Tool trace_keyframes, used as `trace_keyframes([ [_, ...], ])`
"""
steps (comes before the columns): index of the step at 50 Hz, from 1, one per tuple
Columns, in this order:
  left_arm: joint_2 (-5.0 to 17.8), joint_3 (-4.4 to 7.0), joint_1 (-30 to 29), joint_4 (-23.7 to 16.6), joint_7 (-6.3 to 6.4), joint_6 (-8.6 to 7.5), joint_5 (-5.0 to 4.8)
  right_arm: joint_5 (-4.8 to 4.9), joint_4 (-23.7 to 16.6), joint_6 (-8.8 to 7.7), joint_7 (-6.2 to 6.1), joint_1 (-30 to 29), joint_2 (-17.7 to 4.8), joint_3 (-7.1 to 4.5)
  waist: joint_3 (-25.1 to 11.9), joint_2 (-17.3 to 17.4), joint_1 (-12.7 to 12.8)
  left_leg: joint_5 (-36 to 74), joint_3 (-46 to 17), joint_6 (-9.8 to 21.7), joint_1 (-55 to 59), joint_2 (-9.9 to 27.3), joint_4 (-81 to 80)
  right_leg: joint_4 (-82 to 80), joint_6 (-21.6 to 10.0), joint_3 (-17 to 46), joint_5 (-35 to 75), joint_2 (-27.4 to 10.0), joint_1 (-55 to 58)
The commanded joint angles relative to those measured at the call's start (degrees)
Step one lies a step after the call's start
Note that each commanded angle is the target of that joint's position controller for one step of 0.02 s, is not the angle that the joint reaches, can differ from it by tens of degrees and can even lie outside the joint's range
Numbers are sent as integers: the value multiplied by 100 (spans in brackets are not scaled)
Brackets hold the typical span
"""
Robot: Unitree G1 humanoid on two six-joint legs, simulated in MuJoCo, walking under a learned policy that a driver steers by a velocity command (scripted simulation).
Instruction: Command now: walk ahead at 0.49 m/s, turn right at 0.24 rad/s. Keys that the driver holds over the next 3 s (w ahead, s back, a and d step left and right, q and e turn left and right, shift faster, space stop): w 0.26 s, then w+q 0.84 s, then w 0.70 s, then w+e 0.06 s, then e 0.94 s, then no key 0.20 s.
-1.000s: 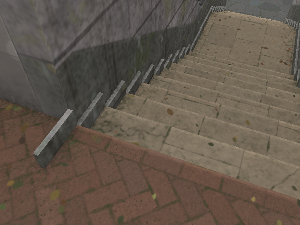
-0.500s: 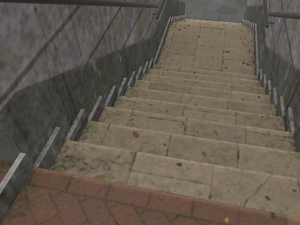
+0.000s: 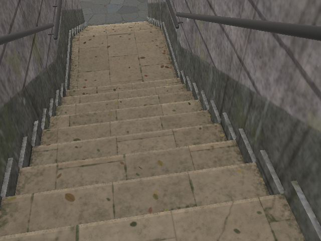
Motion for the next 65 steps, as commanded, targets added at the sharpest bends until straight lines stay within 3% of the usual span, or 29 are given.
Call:
trace_keyframes([
  [1,-349,-193,-67,-301,-100,64,-44,-98,-215,-122,165,-137,-323,12,254,466,328,1973,-634,1201,-516,1427,-836,-1218,100,-231,651,-191,275],
  [9,129,-92,-1009,-586,26,95,-83,-61,260,8,247,700,-690,-61,404,533,162,2019,-590,942,971,1843,-216,-2575,54,-64,947,-30,22],
  [12,367,71,-787,-603,41,-85,-178,-56,165,130,229,642,-709,-80,306,619,336,2094,-238,696,103,1511,562,-2602,-309,-507,1289,332,1786],
  [13,806,261,165,-353,68,-161,-238,-49,93,93,195,657,-555,-62,-251,102,584,1606,172,318,-574,1012,1763,-2410,-611,-125,2153,151,3152],
  [14,1009,250,1695,-17,70,-161,-220,-72,-52,-14,256,1242,175,173,-1749,-1317,874,-1395,54,-111,-2430,134,3548,-3250,-1704,2156,1464,-1268,5875],
  [15,903,272,2636,338,121,-171,-49,-19,-142,-35,391,450,-156,54,-1459,-993,1382,-2652,-769,40,-3449,44,5108,-4118,-1691,3448,730,-1650,5971],
  [17,684,274,1646,401,255,-239,-99,77,-249,-75,225,-224,-521,-152,135,-218,971,-1741,-1289,295,-3788,676,6156,-4413,-1169,2267,127,-1577,3794],
  [19,-94,15,1249,353,339,-181,-156,-68,-293,-13,118,-46,4,-70,55,-50,478,-1045,-1454,355,-3082,1012,6020,-4606,-1028,1417,985,-1411,2803],
  [21,-410,-92,1085,292,380,-197,-50,-45,-309,69,204,12,217,-60,196,42,254,-599,-1475,364,-2853,1020,5699,-4863,-890,720,1580,-1222,2405],
  [27,-183,-154,1986,732,347,-343,337,-120,-531,295,549,-222,213,-17,346,-52,276,1412,-1495,199,-3562,1064,4678,-4632,-937,-418,2660,-1120,2557],
  [30,-622,-398,2309,927,438,-393,250,-186,-781,291,608,-771,-61,-73,432,150,468,2581,-1690,199,-4301,1127,3795,-4257,-729,-698,2254,-1039,3090],
  [34,-410,-510,2979,1276,488,-387,235,-21,-989,303,576,-1468,14,-37,679,93,714,3593,-1498,237,-4349,1086,2505,-3976,-597,-1059,2177,-970,3390],
  [38,-494,-635,2826,1172,464,-338,243,-90,-1079,447,583,-1485,-91,-64,1029,-15,624,3469,-1088,257,-3104,1003,2269,-3543,-455,-1241,1350,-966,2504],
  [41,-375,-574,3420,1427,633,-285,58,-231,-1225,542,550,-2044,37,-1,1358,100,977,2599,-967,160,-3819,1094,1254,-3077,-361,-990,1038,-1271,3625],
  [44,-173,-436,3407,1428,693,-58,88,-271,-1233,497,575,-2524,150,87,1399,221,1281,2233,-653,120,-3280,1037,827,-2945,-343,-1036,737,-1298,3604],
  [47,19,-327,3104,1363,666,27,140,-264,-733,346,458,-1790,-294,-79,959,444,964,1946,-455,176,-2107,792,635,-1808,-72,-1318,1648,-1157,3619],
  [49,300,-321,2765,1288,335,113,368,-131,17,201,381,422,-1031,-447,93,812,-101,3161,-31,393,1386,400,608,390,295,-1677,1157,-612,1924],
  [50,-433,-500,3824,1403,32,96,475,-164,333,241,434,1840,-1774,-642,-1647,1592,0,6298,-1080,1465,4673,1174,2946,2827,813,-1572,-2234,-22,191],
  [51,-192,-501,3382,934,-148,-51,219,-128,667,255,503,2885,-1832,-674,-3187,1188,-620,6515,-2568,2431,6000,2073,2976,4503,984,-676,-3263,272,-481],
  [52,101,-372,1664,351,-128,-258,-144,-136,859,214,449,2975,-1535,-677,-1882,819,-1175,4709,-3244,2380,5551,2146,2274,5147,981,-430,-3220,358,-2382],
  [53,141,-382,586,-110,24,-421,-272,-50,717,163,366,2408,-1282,-624,-898,630,-1206,3467,-3079,2190,4252,2081,1956,5192,823,-180,-3228,70,-3011],
  [55,331,-276,488,-297,194,-383,-101,-266,196,189,405,1004,-450,-299,196,18,-163,2881,-2877,1962,890,1883,1572,3238,530,238,-2023,-454,-1731],
  [56,-26,-337,798,-227,260,-293,24,-209,6,85,413,348,-134,-99,488,-299,383,2702,-2489,1722,-798,1773,1251,1567,341,533,-581,-682,-688],
  [57,-219,-353,1130,-57,272,-174,44,-71,-156,0,429,-6,-313,-132,759,85,544,2108,-2208,1813,-2050,1576,839,1050,260,333,-355,-571,67],
  [59,-162,-391,1293,3,127,18,111,-27,-141,-54,490,208,-553,-117,649,583,573,1209,-2163,1903,-2903,1245,831,473,363,41,199,-386,495],
  [60,-268,-481,1669,105,8,23,165,-205,-220,-64,510,186,-517,-66,628,474,725,987,-2059,1772,-3468,1035,1381,578,299,101,1514,-369,777],
  [61,-354,-526,1295,3,-31,-22,276,-223,-283,-131,388,258,-125,61,464,219,464,637,-2075,1615,-2914,899,1772,-333,299,520,2985,-571,27],
  [63,-188,-537,872,-124,28,-41,113,-293,-303,-134,261,386,-55,152,207,219,251,-775,-1349,1080,-3643,225,2400,-1883,315,122,4768,-326,1375],
  [65,111,-478,173,-514,-7,74,102,-322,-317,-51,324,582,-465,129,494,279,188,-1463,-1732,1108,-4151,427,2534,-1647,517,-205,3814,-89,2006],
])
